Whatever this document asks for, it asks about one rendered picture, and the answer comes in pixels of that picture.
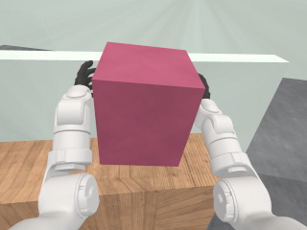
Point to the pedestal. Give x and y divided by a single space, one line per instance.
131 197

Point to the right robot hand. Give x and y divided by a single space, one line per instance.
206 94

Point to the carton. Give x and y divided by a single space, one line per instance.
146 100

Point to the right robot upper arm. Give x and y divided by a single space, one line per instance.
244 203

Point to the robot left forearm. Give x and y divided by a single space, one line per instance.
72 128

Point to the left robot hand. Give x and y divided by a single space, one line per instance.
83 75

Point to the robot right forearm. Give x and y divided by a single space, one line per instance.
227 158

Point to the left robot upper arm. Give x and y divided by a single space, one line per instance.
65 202

